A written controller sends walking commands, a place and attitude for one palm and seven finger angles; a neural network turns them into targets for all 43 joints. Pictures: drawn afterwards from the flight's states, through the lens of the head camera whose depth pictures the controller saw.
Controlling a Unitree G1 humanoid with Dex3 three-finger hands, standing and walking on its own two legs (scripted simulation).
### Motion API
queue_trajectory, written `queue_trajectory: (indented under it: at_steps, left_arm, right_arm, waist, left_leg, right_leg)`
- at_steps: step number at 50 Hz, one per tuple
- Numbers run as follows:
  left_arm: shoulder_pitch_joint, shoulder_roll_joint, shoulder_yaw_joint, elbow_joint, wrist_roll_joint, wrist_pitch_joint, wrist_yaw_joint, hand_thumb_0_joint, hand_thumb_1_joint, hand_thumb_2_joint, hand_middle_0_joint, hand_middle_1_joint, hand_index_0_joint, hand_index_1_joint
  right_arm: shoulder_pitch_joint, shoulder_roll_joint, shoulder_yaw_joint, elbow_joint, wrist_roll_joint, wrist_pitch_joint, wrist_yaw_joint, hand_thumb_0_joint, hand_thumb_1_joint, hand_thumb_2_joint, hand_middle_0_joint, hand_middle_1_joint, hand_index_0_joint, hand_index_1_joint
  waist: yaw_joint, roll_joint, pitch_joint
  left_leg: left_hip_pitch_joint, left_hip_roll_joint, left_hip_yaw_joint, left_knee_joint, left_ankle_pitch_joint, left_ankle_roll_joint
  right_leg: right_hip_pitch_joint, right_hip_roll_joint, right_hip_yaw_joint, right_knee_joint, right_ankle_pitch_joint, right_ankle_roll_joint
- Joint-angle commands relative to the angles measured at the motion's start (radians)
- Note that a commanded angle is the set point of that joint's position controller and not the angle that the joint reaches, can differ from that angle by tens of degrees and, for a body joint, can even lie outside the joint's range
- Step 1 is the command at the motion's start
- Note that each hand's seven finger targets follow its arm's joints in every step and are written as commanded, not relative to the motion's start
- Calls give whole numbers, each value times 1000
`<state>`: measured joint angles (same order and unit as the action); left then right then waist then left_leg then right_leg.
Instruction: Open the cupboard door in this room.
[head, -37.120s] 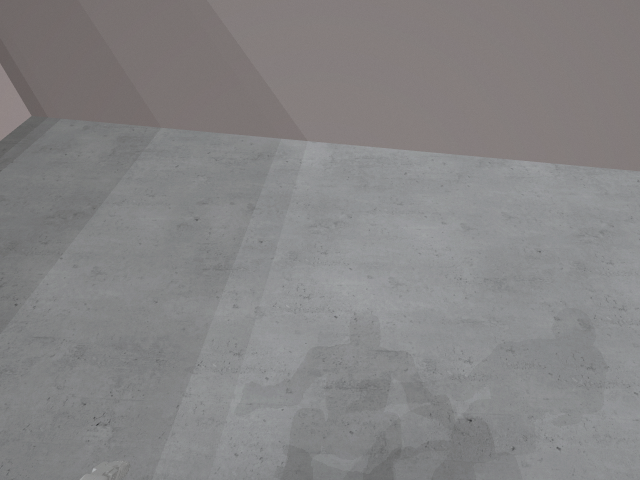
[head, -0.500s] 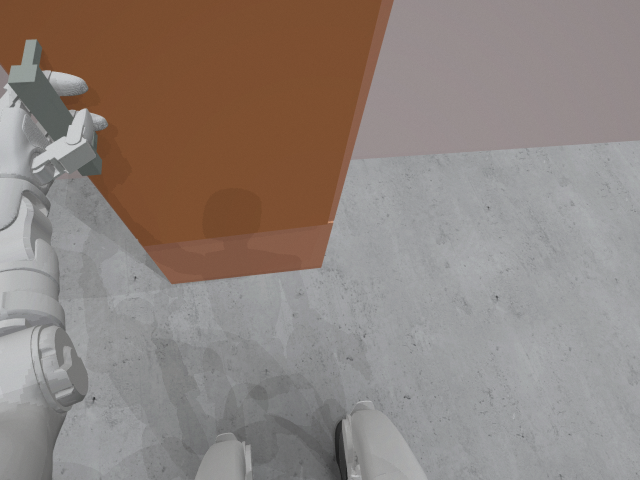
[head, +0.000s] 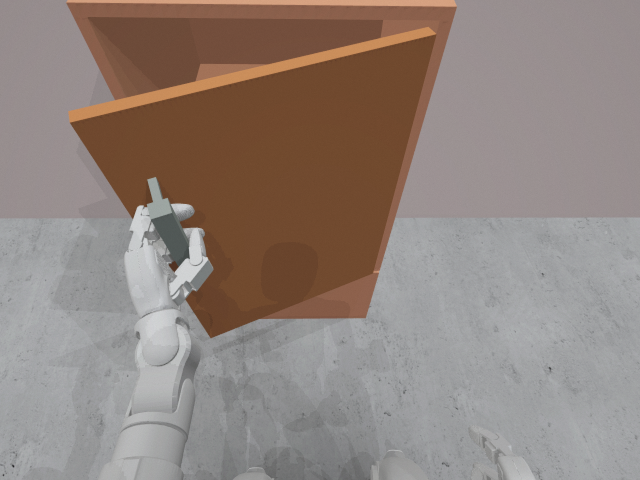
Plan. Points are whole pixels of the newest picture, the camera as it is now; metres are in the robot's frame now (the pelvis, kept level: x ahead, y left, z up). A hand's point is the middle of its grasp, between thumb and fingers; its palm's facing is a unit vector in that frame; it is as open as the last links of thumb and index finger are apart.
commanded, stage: pull the door open along its arc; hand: left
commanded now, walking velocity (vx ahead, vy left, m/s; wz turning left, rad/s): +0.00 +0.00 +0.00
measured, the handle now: (175, 233) +0.41 +0.20 +0.05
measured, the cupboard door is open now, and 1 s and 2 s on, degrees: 23 44 46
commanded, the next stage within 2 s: open thumb and fingers to let go in 0.32 s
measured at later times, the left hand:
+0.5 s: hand (268, 337) +0.27 +0.07 +0.06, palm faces +0.41 -0.91 -0.02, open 6.1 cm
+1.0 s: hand (263, 335) +0.27 +0.07 +0.06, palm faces +0.41 -0.91 +0.01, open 13.3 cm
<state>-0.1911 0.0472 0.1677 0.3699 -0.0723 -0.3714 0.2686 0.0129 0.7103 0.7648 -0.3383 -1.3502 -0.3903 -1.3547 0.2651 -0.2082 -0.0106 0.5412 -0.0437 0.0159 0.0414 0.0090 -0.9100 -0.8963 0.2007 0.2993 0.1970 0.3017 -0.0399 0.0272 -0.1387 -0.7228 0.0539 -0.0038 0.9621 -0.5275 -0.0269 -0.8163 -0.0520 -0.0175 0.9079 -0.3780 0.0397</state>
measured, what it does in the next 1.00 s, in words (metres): stands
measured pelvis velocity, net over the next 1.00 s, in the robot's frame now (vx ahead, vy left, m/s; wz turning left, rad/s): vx -0.03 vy -0.03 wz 0.05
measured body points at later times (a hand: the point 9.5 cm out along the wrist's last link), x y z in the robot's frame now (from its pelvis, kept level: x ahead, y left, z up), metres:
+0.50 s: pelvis +0.00 -0.03 +0.00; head +0.04 -0.04 +0.45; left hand +0.24 +0.11 +0.06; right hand +0.19 -0.23 -0.10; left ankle -0.04 +0.13 -0.68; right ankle +0.03 -0.15 -0.68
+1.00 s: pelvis -0.03 -0.03 +0.00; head +0.01 -0.05 +0.44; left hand +0.24 +0.12 +0.06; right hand +0.15 -0.25 -0.11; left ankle -0.04 +0.13 -0.68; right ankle +0.03 -0.15 -0.68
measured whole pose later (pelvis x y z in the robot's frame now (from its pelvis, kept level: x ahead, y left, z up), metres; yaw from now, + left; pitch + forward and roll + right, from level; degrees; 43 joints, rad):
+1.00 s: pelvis -0.03 -0.03 +0.00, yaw +3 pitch +11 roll +1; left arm 0.07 -0.09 -0.14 0.18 0.07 -0.33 0.52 0.00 -0.36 0.36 -0.32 -1.15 -0.30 -1.15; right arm 0.20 -0.19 -0.01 0.59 -0.08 -0.05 -0.03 0.01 -0.91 -0.90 0.20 0.30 0.20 0.30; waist 0.00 0.03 -0.12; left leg -0.66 0.04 -0.05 0.97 -0.49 -0.07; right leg -0.76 -0.07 -0.06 0.97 -0.39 0.00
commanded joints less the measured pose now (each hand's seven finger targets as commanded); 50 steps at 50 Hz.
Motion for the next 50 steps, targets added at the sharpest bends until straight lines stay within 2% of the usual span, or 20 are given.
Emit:
queue_trajectory:
  at_steps: [1, 4, 7, 9, 12, 13, 15, 18, 20, 21, 24, 29, 33, 38, 39, 41, 43, 44, 47, 50]
  left_arm:
    - [-125, -13, -91, -280, 77, -59, 153, 0, 900, 900, -400, -1350, -400, -1350]
    - [-58, -63, -186, -312, 140, -54, 190, 0, 900, 900, -400, -1350, -400, -1350]
    - [-12, -118, -272, -385, 169, -52, 202, 0, 900, 900, -400, -1350, -400, -1350]
    - [24, -143, -317, -402, 186, -42, 211, 0, 900, 900, -400, -1350, -400, -1350]
    - [129, -198, -383, -461, 202, -31, 225, 0, 900, 900, -400, -1350, -400, -1350]
    - [171, -183, -378, -498, 208, -27, 232, 0, 900, 900, -400, -1350, -400, -1350]
    - [281, -193, -397, -522, 214, -8, 244, 0, 900, 900, -400, -1350, -400, -1350]
    - [341, -200, -414, -580, 225, 10, 266, 0, 900, 900, -400, -1350, -400, -1350]
    - [271, -197, -405, -564, 220, 18, 283, 0, 900, 900, -400, -1350, -400, -1350]
    - [172, -166, -374, -542, 223, 14, 297, 0, 900, 900, -400, -1350, -400, -1350]
    - [190, -162, -348, -495, 222, 8, 306, 0, 690, 810, -385, -1327, -385, -1327]
    - [155, -162, -349, -478, 208, 5, 275, 0, 340, 660, -360, -1290, -360, -1290]
    - [143, -142, -324, -473, 187, 1, 254, 0, 60, 540, -340, -1260, -340, -1260]
    - [111, -149, -320, -453, 166, -10, 239, 0, -290, 390, -315, -1222, -315, -1222]
    - [103, -131, -303, -433, 166, -9, 241, 0, -360, 360, -310, -1215, -310, -1215]
    - [71, -121, -290, -425, 164, -14, 239, 0, -500, 300, -300, -1200, -300, -1200]
    - [71, -135, -298, -419, 163, -19, 242, 0, -500, 300, -300, -1200, -300, -1200]
    - [84, -123, -284, -417, 162, -18, 242, 0, -500, 300, -292, -1150, -292, -1150]
    - [81, -150, -308, -409, 166, -18, 249, 0, -500, 300, -267, -1000, -267, -1000]
    - [45, -171, -331, -385, 178, -13, 266, 0, -500, 300, -242, -850, -242, -850]
  right_arm:
    - [1, -107, -47, -107, -18, -45, -14, 0, -900, -900, 200, 300, 200, 300]
    - [-17, -99, -46, -104, -29, -53, -20, 0, -900, -900, 200, 300, 200, 300]
    - [-52, -87, -43, -112, -34, -62, -24, 0, -900, -900, 200, 300, 200, 300]
    - [-65, -84, -41, -115, -36, -68, -30, 0, -900, -900, 200, 300, 200, 300]
    - [-85, -70, -37, -130, -40, -82, -31, 0, -900, -900, 200, 300, 200, 300]
    - [-91, -69, -37, -137, -40, -86, -30, 0, -900, -900, 200, 300, 200, 300]
    - [-101, -60, -30, -150, -38, -89, -31, 0, -900, -900, 200, 300, 200, 300]
    - [-120, -53, -23, -162, -41, -94, -34, 0, -900, -900, 200, 300, 200, 300]
    - [-135, -52, -18, -149, -43, -97, -42, 0, -900, -900, 200, 300, 200, 300]
    - [-140, -54, -16, -131, -47, -96, -50, 0, -900, -900, 200, 300, 200, 300]
    - [-142, -48, -18, -120, -50, -101, -58, 0, -900, -900, 200, 300, 200, 300]
    - [-134, -50, -24, -114, -46, -102, -67, 0, -900, -900, 200, 300, 200, 300]
    - [-134, -52, -22, -112, -44, -103, -72, 0, -900, -900, 200, 300, 200, 300]
    - [-146, -56, -19, -112, -42, -110, -71, 0, -900, -900, 200, 300, 200, 300]
    - [-143, -59, -20, -109, -40, -110, -73, 0, -900, -900, 200, 300, 200, 300]
    - [-154, -60, -20, -109, -41, -110, -74, 0, -900, -900, 200, 300, 200, 300]
    - [-144, -59, -22, -108, -42, -113, -74, 0, -900, -900, 200, 300, 200, 300]
    - [-146, -61, -23, -111, -40, -113, -73, 0, -900, -900, 200, 300, 200, 300]
    - [-149, -61, -23, -112, -38, -111, -69, 0, -900, -900, 200, 300, 200, 300]
    - [-153, -65, -23, -111, -39, -112, -65, 0, -900, -900, 200, 300, 200, 300]
  waist:
    - [20, -28, -309]
    - [13, -61, -282]
    - [20, -35, -270]
    - [10, -76, -246]
    - [24, -65, -242]
    - [35, -44, -266]
    - [44, -69, -240]
    - [45, -80, -222]
    - [31, -93, -181]
    - [20, -89, -168]
    - [38, -98, -204]
    - [36, -116, -249]
    - [35, -134, -226]
    - [33, -114, -197]
    - [30, -148, -183]
    - [35, -122, -190]
    - [37, -127, -207]
    - [44, -116, -213]
    - [44, -103, -204]
    - [31, -111, -175]
  left_leg:
    - [84, -49, 30, -144, 413, 7]
    - [97, -48, 27, -145, 407, 12]
    - [109, -50, 26, -149, 378, 14]
    - [106, -49, 17, -146, 364, 17]
    - [111, -53, 15, -144, 365, 17]
    - [116, -54, 17, -140, 378, 16]
    - [101, -58, 16, -144, 364, 17]
    - [84, -63, 12, -135, 337, 19]
    - [61, -66, 5, -121, 289, 20]
    - [49, -69, 2, -106, 262, 20]
    - [44, -76, 7, -99, 260, 20]
    - [51, -77, 12, -97, 267, 22]
    - [38, -78, 12, -103, 246, 23]
    - [28, -81, 14, -108, 199, 24]
    - [21, -79, 11, -109, 187, 25]
    - [16, -82, 13, -111, 161, 25]
    - [27, -82, 14, -114, 180, 26]
    - [25, -82, 13, -115, 181, 24]
    - [31, -81, 15, -123, 173, 23]
    - [27, -77, 10, -128, 150, 23]
  right_leg:
    - [365, 45, -62, -51, 351, -64]
    - [364, 42, -61, -64, 350, -64]
    - [364, 35, -59, -67, 325, -67]
    - [356, 35, -60, -73, 311, -66]
    - [366, 32, -62, -70, 313, -69]
    - [377, 32, -59, -62, 329, -71]
    - [393, 30, -58, -69, 331, -70]
    - [389, 29, -51, -71, 314, -70]
    - [352, 26, -43, -82, 259, -65]
    - [322, 21, -34, -84, 222, -62]
    - [337, 21, -24, -86, 211, -63]
    - [366, 14, -11, -91, 232, -59]
    - [376, 9, 0, -108, 210, -54]
    - [348, 7, 5, -124, 126, -54]
    - [345, 6, 7, -135, 102, -53]
    - [335, 3, 16, -140, 51, -53]
    - [342, 7, 4, -128, 81, -56]
    - [348, 8, 7, -130, 81, -58]
    - [331, 11, -7, -121, 71, -60]
    - [295, 14, -18, -120, 36, -60]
